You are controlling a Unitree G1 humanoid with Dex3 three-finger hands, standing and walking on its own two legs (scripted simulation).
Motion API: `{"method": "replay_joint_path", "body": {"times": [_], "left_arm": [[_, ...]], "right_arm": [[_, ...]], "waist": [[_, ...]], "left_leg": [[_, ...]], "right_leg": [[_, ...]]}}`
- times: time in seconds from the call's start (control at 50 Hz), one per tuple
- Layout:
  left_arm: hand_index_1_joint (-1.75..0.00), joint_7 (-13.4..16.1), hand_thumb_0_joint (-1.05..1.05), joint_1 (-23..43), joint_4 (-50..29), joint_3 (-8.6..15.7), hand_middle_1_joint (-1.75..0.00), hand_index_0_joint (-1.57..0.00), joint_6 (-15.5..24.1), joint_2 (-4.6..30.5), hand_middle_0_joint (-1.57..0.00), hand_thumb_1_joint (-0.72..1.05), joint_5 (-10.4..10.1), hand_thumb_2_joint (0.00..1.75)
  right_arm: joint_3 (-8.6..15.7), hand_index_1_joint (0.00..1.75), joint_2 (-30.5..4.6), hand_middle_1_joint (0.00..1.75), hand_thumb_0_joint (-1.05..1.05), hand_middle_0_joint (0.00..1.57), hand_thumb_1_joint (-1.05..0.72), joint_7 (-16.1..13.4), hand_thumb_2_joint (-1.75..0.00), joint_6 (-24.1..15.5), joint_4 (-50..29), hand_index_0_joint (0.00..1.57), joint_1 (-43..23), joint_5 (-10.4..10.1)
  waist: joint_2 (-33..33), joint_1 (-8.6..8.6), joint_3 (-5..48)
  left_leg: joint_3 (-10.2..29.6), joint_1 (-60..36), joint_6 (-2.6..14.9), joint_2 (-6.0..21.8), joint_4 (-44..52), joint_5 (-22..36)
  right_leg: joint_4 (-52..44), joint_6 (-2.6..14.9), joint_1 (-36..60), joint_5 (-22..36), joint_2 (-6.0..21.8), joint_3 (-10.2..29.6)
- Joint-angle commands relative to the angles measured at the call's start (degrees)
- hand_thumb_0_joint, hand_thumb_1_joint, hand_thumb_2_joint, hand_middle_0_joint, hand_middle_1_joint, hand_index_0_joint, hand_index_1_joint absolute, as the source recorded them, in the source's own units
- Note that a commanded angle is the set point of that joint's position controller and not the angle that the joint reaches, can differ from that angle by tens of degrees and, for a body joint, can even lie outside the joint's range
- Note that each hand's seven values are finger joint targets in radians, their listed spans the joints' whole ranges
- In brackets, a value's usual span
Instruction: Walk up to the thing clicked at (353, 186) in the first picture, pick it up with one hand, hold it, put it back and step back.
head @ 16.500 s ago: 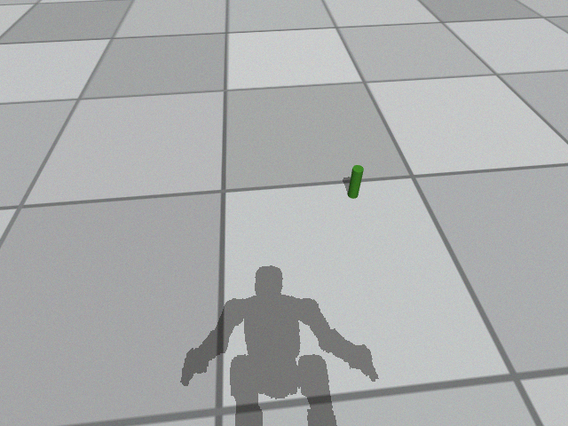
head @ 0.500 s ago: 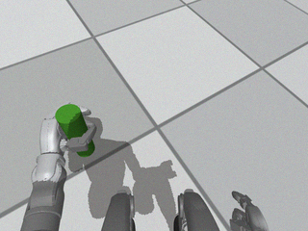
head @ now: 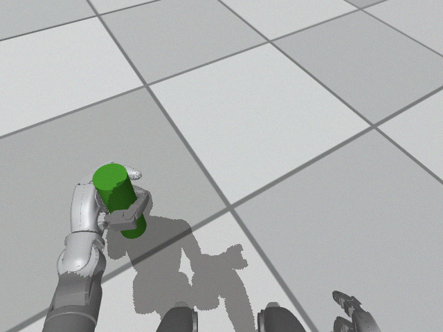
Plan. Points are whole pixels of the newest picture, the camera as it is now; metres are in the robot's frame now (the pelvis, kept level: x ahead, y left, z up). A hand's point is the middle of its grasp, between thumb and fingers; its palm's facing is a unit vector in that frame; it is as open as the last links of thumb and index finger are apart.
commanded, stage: lift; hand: left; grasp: from the side
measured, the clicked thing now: (123, 205) +0.34 +0.19 +0.01
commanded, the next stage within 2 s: hold in 0.42 s
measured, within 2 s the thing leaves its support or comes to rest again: neither
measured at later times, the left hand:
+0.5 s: hand (129, 188) +0.35 +0.17 +0.07, palm faces +0.07 -1.00 -0.02, open 6.9 cm
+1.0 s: hand (129, 183) +0.34 +0.16 +0.09, palm faces +0.07 -1.00 -0.02, open 6.9 cm
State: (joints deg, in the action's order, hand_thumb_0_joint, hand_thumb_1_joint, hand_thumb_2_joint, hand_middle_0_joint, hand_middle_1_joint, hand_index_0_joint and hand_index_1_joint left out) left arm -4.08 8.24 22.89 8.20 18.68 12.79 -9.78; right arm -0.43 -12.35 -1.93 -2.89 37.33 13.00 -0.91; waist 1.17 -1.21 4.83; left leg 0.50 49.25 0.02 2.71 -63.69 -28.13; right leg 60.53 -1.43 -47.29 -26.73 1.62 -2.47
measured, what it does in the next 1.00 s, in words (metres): stands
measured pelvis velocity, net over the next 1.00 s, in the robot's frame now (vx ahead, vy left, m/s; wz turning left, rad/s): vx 0.02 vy -0.01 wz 0.00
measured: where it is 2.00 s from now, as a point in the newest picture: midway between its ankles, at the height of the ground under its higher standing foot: outside the picture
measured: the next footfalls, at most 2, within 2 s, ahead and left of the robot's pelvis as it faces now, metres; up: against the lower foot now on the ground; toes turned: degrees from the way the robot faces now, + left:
none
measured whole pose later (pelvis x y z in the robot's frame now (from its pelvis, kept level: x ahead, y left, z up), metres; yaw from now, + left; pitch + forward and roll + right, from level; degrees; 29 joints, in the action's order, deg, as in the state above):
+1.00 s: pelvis +0.02 -0.01 +0.04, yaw +0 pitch +6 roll -1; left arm -4.8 7.6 25.5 8.0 19.8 10.9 -9.6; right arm 0.6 -12.6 -2.5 -1.2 39.2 13.1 -0.2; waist 0.9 -1.0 1.5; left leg -0.4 31.7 -0.7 2.7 -49.0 -23.5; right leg 46.9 -0.9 -30.5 -22.5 1.3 -2.1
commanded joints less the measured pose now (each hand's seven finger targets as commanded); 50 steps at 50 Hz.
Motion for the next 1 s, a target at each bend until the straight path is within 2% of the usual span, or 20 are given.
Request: {"method": "replay_joint_path", "body": {"times": [0.0,0.12,0.18,0.22,0.26,0.32,0.38,0.46,0.5,0.52,0.56,0.6,0.62,0.66,0.72,0.76,0.82,0.84,0.88,0.98], "left_arm": [[-1.38,0.1,0.00,16.4,-14.9,3.9,-1.38,-1.30,5.4,7.7,-1.28,0.44,-1.4,1.26],[-1.38,0.0,0.00,17.3,-14.8,3.6,-1.39,-1.30,6.1,7.2,-1.28,0.46,-1.3,1.27],[-1.37,-0.5,0.00,16.4,-13.6,2.3,-1.37,-1.28,6.0,6.3,-1.26,0.46,-1.0,1.27],[-1.36,-0.3,0.00,17.3,-15.3,3.7,-1.36,-1.28,6.4,7.6,-1.26,0.44,-0.9,1.25],[-1.37,-0.3,0.00,16.2,-13.3,2.5,-1.38,-1.29,6.0,5.7,-1.27,0.45,-1.1,1.26],[-1.38,-0.5,0.00,18.3,-14.5,3.5,-1.39,-1.30,6.5,7.1,-1.28,0.45,-1.3,1.27],[-1.39,-0.9,0.00,16.3,-12.4,2.4,-1.40,-1.30,6.4,5.4,-1.29,0.47,-1.3,1.28],[-1.38,-1.2,0.00,17.8,-13.2,3.7,-1.39,-1.29,6.8,7.3,-1.28,0.45,-1.4,1.27],[-1.39,-1.4,0.00,17.0,-12.5,1.6,-1.39,-1.30,6.5,4.9,-1.28,0.47,-1.3,1.27],[-1.36,-1.2,0.00,18.6,-14.1,3.8,-1.38,-1.31,6.9,6.9,-1.29,0.47,-1.5,1.20],[-1.34,-1.0,0.00,17.9,-12.9,2.9,-1.35,-1.29,6.7,6.1,-1.28,0.46,-1.5,1.18],[-1.34,-1.0,0.00,16.3,-11.3,3.2,-1.35,-1.29,6.6,5.7,-1.27,0.46,-1.3,1.18],[-1.33,-0.7,0.00,17.9,-13.7,4.5,-1.35,-1.29,7.0,7.3,-1.27,0.47,-1.3,1.17],[-1.34,-1.0,0.00,16.0,-12.2,2.8,-1.36,-1.30,6.9,5.5,-1.28,0.47,-1.2,1.18],[-1.35,-1.0,0.00,16.6,-12.3,4.1,-1.37,-1.30,7.2,6.8,-1.29,0.45,-1.6,1.18],[-1.34,-1.3,0.00,16.9,-13.3,2.4,-1.36,-1.30,7.1,5.4,-1.28,0.48,-1.5,1.18],[-1.33,-0.8,0.00,16.1,-12.0,3.6,-1.34,-1.28,6.7,6.5,-1.27,0.48,-1.1,1.17],[-1.34,-1.0,0.00,16.7,-11.8,2.3,-1.35,-1.29,6.6,5.3,-1.28,0.46,-1.3,1.17],[-1.34,-0.8,0.00,17.9,-13.5,3.8,-1.35,-1.29,6.8,6.6,-1.27,0.49,-1.3,1.17],[-1.35,-0.3,0.00,17.3,-12.4,3.1,-1.36,-1.29,6.3,5.7,-1.28,0.47,-1.0,1.19]], "right_arm": [[3.2,0.30,-8.1,0.30,0.00,0.20,-0.90,-0.9,-0.90,-2.3,-5.8,0.20,0.8,0.2],[3.2,0.30,-7.9,0.30,0.00,0.20,-0.90,-1.1,-0.90,-2.1,-5.4,0.20,0.0,0.5],[3.2,0.30,-8.1,0.30,0.00,0.20,-0.90,-1.2,-0.90,-2.0,-5.4,0.20,0.0,0.4],[3.4,0.30,-8.0,0.30,0.00,0.20,-0.90,-1.2,-0.90,-2.0,-5.0,0.20,0.3,0.6],[3.3,0.30,-7.7,0.30,0.00,0.20,-0.89,-1.1,-0.90,-1.8,-4.9,0.20,0.4,0.7],[3.6,0.30,-8.3,0.30,0.00,0.20,-0.89,-1.0,-0.90,-1.8,-5.0,0.20,0.2,0.6],[3.6,0.30,-8.2,0.30,0.00,0.20,-0.90,-1.0,-0.90,-1.4,-5.2,0.20,0.0,0.6],[3.7,0.30,-8.3,0.30,0.00,0.20,-0.90,-1.0,-0.90,-1.3,-4.7,0.20,0.4,0.6],[3.5,0.30,-8.0,0.30,0.00,0.20,-0.90,-0.9,-0.90,-1.2,-5.2,0.20,-0.1,0.7],[3.8,0.30,-8.3,0.30,0.00,0.20,-0.91,-0.9,-0.90,-1.3,-5.0,0.20,-0.1,0.7],[3.6,0.30,-8.2,0.30,0.00,0.20,-0.91,-0.9,-0.90,-1.3,-5.0,0.20,-0.3,0.6],[3.4,0.30,-7.9,0.30,0.00,0.20,-0.91,-0.9,-0.90,-1.2,-5.5,0.20,-1.1,0.7],[3.7,0.30,-8.1,0.30,0.00,0.20,-0.91,-0.9,-0.90,-1.1,-5.0,0.20,-0.2,0.8],[3.4,0.30,-7.8,0.30,0.00,0.20,-0.91,-0.9,-0.90,-0.9,-5.2,0.20,-0.3,0.9],[3.7,0.30,-8.2,0.30,0.00,0.20,-0.91,-1.0,-0.90,-1.1,-4.8,0.20,-0.5,0.6],[3.4,0.30,-7.7,0.30,0.00,0.20,-0.91,-1.1,-0.90,-0.9,-5.2,0.20,-0.7,0.7],[3.7,0.30,-8.0,0.30,0.00,0.20,-0.91,-1.1,-0.90,-0.8,-4.8,0.20,-0.6,0.7],[3.5,0.30,-8.0,0.30,0.00,0.20,-0.91,-1.2,-0.90,-0.8,-5.1,0.20,-0.9,0.6],[3.7,0.30,-8.0,0.30,0.00,0.20,-0.91,-1.3,-0.90,-0.8,-4.7,0.20,-0.6,0.7],[3.6,0.30,-7.9,0.30,0.00,0.20,-0.90,-1.3,-0.90,-0.7,-4.5,0.20,-0.9,0.7]], "waist": [[1.3,-0.13,20.4],[2.1,-0.01,17.9],[1.0,-0.52,17.9],[2.3,-0.04,18.1],[1.8,-0.40,17.0],[2.0,-0.27,16.4],[0.9,-0.27,15.9],[0.8,-0.02,17.1],[-0.2,-0.57,15.7],[0.9,-0.20,15.8],[0.6,-0.19,14.6],[0.1,0.20,14.0],[0.5,0.15,15.8],[0.5,-0.25,15.0],[0.1,0.10,14.7],[-0.9,-0.35,15.3],[-0.1,0.15,14.7],[-1.0,-0.56,13.1],[-0.6,-0.16,15.1],[0.2,0.00,12.7]], "left_leg": [[0.9,-15.2,-0.01,-1.6,11.7,14.3],[0.7,-18.1,-0.17,-1.6,14.2,14.4],[0.5,-19.5,-0.08,-1.4,14.9,15.7],[0.7,-20.8,-0.36,-1.4,15.8,16.2],[0.7,-20.7,-0.39,-1.4,16.2,16.7],[0.7,-21.5,-0.41,-1.3,17.0,17.1],[0.6,-22.5,-0.44,-1.2,17.8,16.8],[-0.2,-22.2,-0.22,-1.5,17.8,18.8],[-0.1,-22.5,-0.15,-1.5,18.3,17.9],[-0.1,-23.0,-0.23,-1.5,18.7,17.6],[-0.3,-23.1,-0.24,-1.6,19.3,16.8],[-0.1,-22.9,-0.17,-1.7,19.7,15.7],[-0.1,-23.6,-0.22,-1.6,19.7,16.6],[-0.5,-23.6,-0.18,-1.8,19.7,17.2],[-0.6,-24.3,-0.10,-1.8,20.1,17.3],[-0.8,-24.2,0.05,-1.8,20.1,18.0],[-1.2,-24.6,0.05,-2.0,20.4,18.3],[-1.0,-25.0,0.10,-1.9,21.0,17.6],[-1.2,-25.0,0.11,-2.0,20.9,18.6],[-1.0,-26.6,-0.10,-1.8,22.3,18.9]], "right_leg": [[-9.6,2.15,12.5,15.3,-1.8,-0.1],[-12.0,2.20,13.8,15.0,-1.8,-0.1],[-12.8,2.12,15.5,16.6,-1.8,0.1],[-13.0,2.25,15.9,16.5,-2.0,-0.3],[-13.5,2.24,16.3,16.9,-2.0,-0.5],[-14.1,2.25,16.7,17.3,-2.1,-0.4],[-14.9,2.21,17.1,16.9,-2.1,-0.6],[-15.7,1.99,20.7,19.7,-1.8,0.2],[-16.3,1.91,20.1,18.9,-1.9,0.1],[-16.4,2.00,19.8,18.5,-1.9,0.0],[-17.0,1.99,19.9,17.7,-1.8,0.1],[-17.5,1.87,20.1,16.7,-1.8,0.0],[-17.4,1.92,21.1,17.4,-1.8,0.0],[-17.7,1.82,21.2,18.4,-1.8,0.3],[-18.1,1.65,22.2,18.5,-1.8,0.2],[-18.7,1.43,23.5,19.9,-1.6,0.6],[-19.4,1.42,23.8,20.4,-1.5,0.7],[-19.7,1.45,23.1,19.5,-1.6,0.6],[-19.8,1.32,25.1,20.9,-1.4,0.8],[-20.3,1.72,24.0,20.2,-1.7,0.3]]}}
